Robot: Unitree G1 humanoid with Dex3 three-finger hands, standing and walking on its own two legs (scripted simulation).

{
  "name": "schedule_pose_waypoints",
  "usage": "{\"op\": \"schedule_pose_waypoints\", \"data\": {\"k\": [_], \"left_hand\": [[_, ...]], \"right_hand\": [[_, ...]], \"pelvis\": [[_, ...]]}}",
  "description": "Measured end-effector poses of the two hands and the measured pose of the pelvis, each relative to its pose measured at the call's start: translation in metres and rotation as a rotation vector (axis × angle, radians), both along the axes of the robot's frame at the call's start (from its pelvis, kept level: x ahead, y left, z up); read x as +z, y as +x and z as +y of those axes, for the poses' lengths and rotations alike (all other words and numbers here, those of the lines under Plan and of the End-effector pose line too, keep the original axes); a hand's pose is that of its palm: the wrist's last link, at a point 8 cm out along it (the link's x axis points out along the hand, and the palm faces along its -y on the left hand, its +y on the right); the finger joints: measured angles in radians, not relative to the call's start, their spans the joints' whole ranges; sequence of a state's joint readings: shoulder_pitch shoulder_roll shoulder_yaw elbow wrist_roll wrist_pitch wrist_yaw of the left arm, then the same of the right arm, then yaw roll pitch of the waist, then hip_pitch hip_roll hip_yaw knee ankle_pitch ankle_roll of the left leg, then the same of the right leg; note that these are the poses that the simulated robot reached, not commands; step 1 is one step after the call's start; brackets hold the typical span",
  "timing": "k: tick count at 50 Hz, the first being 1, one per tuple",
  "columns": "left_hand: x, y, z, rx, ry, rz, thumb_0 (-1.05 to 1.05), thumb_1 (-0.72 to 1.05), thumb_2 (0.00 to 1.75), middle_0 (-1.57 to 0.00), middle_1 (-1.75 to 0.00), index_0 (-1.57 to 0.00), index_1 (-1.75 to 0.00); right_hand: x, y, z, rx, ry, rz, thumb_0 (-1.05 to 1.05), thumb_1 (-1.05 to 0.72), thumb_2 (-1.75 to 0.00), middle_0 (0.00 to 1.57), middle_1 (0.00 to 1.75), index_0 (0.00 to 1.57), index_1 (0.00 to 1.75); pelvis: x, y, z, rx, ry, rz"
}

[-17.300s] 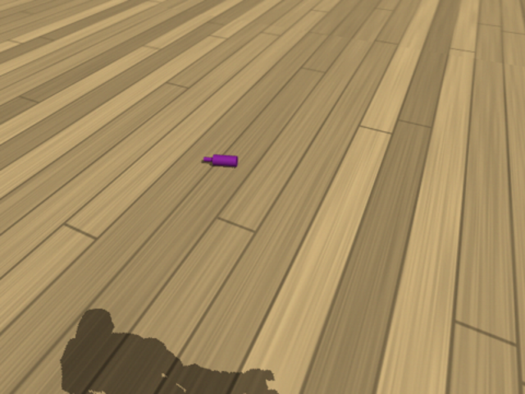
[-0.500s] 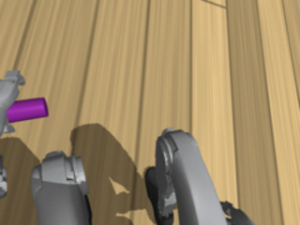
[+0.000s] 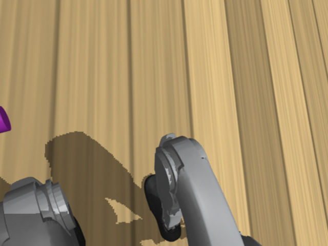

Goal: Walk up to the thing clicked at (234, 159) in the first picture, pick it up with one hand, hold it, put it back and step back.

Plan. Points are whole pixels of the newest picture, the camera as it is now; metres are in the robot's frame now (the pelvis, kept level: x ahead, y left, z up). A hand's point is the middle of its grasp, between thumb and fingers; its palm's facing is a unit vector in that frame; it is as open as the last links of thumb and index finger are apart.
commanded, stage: rest palm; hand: left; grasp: from above
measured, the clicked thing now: out of the picture +0.44 +0.35 -0.26
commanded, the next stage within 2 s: close in 0.72 s
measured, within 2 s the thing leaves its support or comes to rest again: neither
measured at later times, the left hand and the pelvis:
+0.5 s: hand out of the picture +0.43 +0.31 -0.23, palm faces -0.44 -0.13 -0.89, open 14.3 cm; pelvis +0.00 +0.00 +0.00, yaw -1 degrees
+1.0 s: hand out of the picture +0.44 +0.30 -0.25, palm faces -0.44 -0.14 -0.89, open 13.8 cm; pelvis +0.00 +0.01 +0.00, yaw -3 degrees
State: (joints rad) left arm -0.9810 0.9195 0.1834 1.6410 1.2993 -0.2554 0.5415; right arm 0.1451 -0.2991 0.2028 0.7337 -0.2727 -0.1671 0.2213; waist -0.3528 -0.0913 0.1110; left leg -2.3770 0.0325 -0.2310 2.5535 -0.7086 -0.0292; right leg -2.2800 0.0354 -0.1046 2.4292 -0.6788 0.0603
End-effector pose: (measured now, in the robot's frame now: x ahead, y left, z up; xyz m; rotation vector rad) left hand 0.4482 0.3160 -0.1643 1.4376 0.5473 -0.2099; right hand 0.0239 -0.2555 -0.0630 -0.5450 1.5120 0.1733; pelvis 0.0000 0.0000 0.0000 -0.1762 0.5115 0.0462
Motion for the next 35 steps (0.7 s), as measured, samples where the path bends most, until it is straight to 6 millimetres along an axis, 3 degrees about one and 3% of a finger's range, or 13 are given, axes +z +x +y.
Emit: {"op": "schedule_pose_waypoints", "data": {"k": [22,35], "left_hand": [[-0.011,-0.01,-0.004,-0.041,-0.016,-0.025,0.0,-0.55,1.05,-0.09,-0.93,-0.06,-0.96],[-0.019,-0.008,-0.008,-0.012,-0.009,-0.017,0.0,-0.54,1.03,-0.09,-0.94,-0.07,-0.96]], "right_hand": [[0.01,0.03,-0.002,0.123,-0.013,-0.06,0.0,-0.9,-0.9,0.2,0.3,0.2,0.3],[0.013,0.024,0.006,0.138,0.014,-0.063,0.0,-0.9,-0.91,0.2,0.3,0.2,0.3]], "pelvis": [[-0.001,-0.002,0.004,-0.009,-0.027,-0.035],[-0.002,-0.004,0.007,-0.016,-0.041,-0.048]]}}
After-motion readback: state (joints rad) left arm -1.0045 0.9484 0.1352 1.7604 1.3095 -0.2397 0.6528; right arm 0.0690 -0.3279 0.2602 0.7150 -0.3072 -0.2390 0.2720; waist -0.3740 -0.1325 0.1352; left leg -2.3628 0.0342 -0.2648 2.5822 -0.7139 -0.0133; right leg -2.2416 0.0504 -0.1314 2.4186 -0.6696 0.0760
